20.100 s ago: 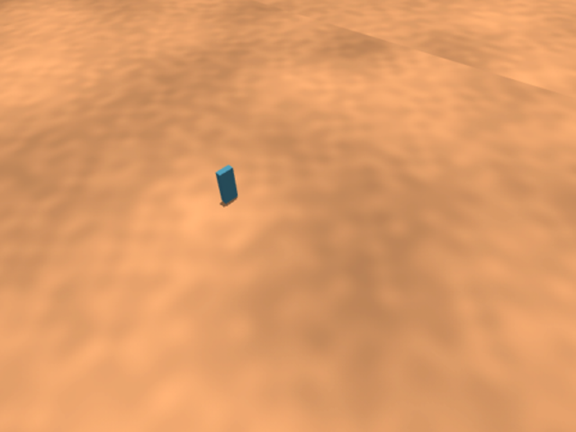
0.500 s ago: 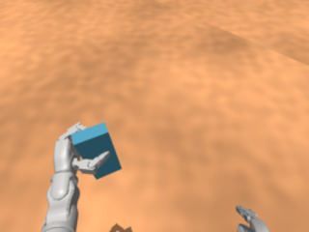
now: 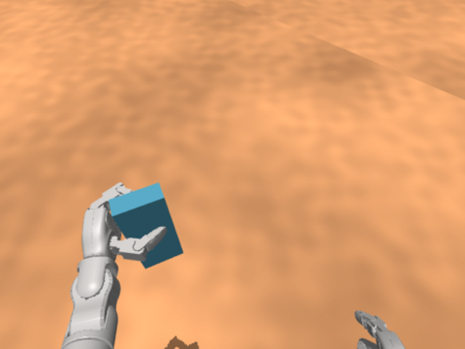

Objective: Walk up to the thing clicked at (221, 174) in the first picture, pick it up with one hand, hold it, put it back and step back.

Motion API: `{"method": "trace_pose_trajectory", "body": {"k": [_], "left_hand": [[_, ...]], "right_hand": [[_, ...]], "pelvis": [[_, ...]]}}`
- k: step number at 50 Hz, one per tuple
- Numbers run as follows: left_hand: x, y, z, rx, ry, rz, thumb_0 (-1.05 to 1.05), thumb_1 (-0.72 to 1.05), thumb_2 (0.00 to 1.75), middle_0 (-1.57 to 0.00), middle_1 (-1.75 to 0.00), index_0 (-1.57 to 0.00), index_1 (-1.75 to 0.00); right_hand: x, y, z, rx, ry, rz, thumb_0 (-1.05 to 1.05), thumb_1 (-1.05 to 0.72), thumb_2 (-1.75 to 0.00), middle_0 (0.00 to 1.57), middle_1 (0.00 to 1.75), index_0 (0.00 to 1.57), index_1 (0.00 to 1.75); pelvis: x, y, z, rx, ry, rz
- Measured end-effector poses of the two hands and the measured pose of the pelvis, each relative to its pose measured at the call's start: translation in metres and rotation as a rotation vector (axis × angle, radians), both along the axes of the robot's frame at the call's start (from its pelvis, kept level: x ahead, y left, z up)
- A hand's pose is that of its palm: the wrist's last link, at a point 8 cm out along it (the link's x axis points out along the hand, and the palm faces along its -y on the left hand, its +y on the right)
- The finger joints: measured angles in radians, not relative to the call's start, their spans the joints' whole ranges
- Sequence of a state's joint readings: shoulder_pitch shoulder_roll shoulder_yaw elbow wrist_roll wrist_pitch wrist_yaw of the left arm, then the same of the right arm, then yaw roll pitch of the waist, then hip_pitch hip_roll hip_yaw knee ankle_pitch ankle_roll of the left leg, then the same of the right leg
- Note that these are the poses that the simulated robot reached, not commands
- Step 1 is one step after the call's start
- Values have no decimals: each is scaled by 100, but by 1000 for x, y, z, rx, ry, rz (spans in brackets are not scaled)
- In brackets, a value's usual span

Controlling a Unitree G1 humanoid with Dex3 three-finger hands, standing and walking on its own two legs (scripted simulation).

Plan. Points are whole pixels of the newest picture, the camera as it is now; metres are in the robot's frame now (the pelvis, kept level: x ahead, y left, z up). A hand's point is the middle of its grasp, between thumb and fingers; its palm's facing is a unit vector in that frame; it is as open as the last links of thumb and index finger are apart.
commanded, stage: hold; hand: left
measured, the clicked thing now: (151, 230) +0.32 +0.16 +0.02
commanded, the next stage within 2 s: crouch in 0.68 s
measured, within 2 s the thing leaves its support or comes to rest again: neither
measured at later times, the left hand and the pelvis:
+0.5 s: hand (137, 225) +0.32 +0.18 +0.04, palm faces +0.11 -0.99 -0.01, open 8.1 cm; pelvis +0.00 +0.00 +0.00, yaw +0 degrees
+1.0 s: hand (138, 229) +0.33 +0.18 +0.03, palm faces +0.16 -0.99 +0.02, open 8.1 cm; pelvis -0.01 +0.01 -0.01, yaw +0 degrees
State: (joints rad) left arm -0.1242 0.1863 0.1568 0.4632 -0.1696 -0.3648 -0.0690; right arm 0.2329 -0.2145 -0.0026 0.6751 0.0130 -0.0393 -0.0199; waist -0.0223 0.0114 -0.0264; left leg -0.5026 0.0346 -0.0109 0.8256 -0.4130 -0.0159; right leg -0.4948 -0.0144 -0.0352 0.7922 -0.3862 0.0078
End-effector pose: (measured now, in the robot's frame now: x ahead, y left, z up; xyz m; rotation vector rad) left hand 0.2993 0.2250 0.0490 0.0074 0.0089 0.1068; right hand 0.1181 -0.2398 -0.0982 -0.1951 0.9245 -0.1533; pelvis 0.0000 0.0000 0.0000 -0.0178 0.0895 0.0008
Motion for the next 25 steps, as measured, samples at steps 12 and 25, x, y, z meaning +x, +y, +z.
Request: {"method": "trace_pose_trajectory", "body": {"k": [12, 25], "left_hand": [[0, -3, -1, -5, -1, 3, 3, -28, 102, -95, -125, -93, -124], [-2, 2, -5, 3, 4, -1, 3, -28, 102, -95, -125, -93, -124]], "right_hand": [[-2, -1, 0, -6, 8, -2, 1, -91, -91, 20, 30, 20, 29], [-2, 1, 0, -7, 6, 2, 1, -92, -91, 20, 30, 20, 29]], "pelvis": [[0, 0, 0, 0, 1, -2], [-1, 2, -1, -3, 6, -1]]}}
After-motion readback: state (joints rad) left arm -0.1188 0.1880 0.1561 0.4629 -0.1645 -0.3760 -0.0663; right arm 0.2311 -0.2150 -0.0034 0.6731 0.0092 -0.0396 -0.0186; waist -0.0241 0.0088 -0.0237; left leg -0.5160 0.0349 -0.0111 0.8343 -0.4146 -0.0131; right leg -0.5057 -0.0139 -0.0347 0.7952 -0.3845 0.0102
